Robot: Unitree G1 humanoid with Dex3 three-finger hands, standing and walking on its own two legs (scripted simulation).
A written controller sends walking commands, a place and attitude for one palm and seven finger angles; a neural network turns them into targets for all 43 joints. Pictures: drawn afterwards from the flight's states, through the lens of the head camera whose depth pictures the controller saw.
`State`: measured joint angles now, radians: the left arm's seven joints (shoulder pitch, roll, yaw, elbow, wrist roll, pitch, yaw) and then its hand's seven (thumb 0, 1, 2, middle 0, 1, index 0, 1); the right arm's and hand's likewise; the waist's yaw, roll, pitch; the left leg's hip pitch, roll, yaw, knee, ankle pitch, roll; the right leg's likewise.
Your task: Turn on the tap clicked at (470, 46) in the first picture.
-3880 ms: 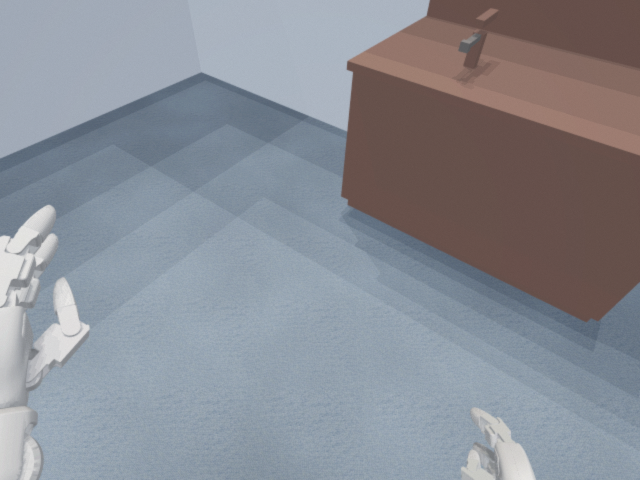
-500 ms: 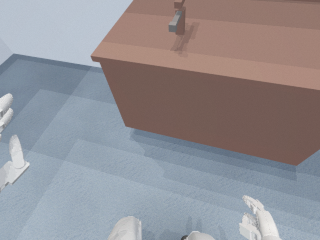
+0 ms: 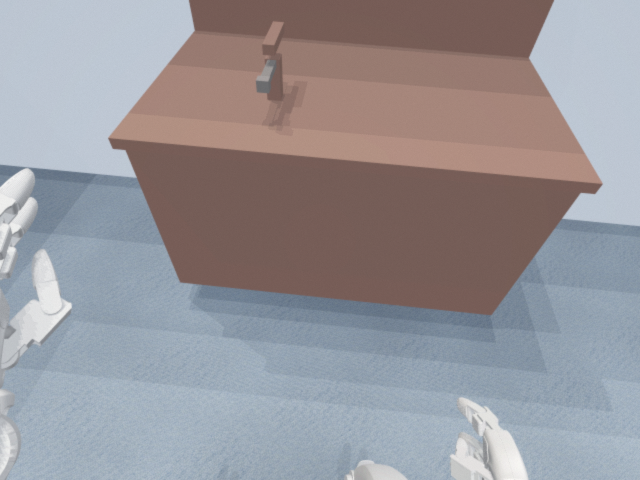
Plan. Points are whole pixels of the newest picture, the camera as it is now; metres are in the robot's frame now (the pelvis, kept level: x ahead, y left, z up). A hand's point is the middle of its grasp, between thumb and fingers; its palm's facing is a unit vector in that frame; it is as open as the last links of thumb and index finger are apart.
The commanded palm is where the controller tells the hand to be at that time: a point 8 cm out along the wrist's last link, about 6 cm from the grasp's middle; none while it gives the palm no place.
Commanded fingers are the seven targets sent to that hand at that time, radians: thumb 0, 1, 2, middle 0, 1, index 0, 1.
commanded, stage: turn to face it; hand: left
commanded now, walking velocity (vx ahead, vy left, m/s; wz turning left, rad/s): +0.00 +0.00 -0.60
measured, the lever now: (263, 84) +0.88 +0.21 +0.04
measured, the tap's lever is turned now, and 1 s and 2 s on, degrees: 0 0 0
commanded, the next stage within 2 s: take the last steps up to it in 0.48 s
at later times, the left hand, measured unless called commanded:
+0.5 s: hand (206, 328) +0.20 +0.12 +0.19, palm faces +0.12 -0.84 -0.53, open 7.4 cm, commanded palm +0.17 +0.18 +0.18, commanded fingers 0.00 0.90 0.90 -0.20 -0.30 -0.20 -0.30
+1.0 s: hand (199, 361) +0.18 +0.12 +0.18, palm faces +0.14 -0.86 -0.49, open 7.4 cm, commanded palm +0.14 +0.18 +0.18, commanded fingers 0.00 0.90 0.90 -0.20 -0.30 -0.20 -0.30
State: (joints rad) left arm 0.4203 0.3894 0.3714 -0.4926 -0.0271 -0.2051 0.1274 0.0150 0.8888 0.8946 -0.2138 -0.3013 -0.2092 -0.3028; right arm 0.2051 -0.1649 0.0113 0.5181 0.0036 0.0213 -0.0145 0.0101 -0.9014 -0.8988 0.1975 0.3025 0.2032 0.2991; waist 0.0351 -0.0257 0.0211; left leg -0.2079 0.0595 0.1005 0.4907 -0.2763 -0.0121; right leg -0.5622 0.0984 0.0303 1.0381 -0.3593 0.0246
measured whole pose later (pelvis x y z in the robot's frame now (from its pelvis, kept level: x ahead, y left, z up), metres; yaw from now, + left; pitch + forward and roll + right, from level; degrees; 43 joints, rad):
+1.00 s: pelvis -0.09 -0.05 +0.01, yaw -16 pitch +0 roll +1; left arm 0.52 0.39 0.37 -0.44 -0.01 -0.25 0.14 0.01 0.89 0.89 -0.22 -0.30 -0.21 -0.30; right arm 0.25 -0.23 -0.01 0.66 0.01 -0.02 -0.05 0.01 -0.90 -0.90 0.20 0.30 0.21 0.30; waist -0.03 0.01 0.00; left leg -0.44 0.07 0.07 0.81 -0.33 -0.01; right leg -0.24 -0.07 -0.09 0.46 -0.22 -0.01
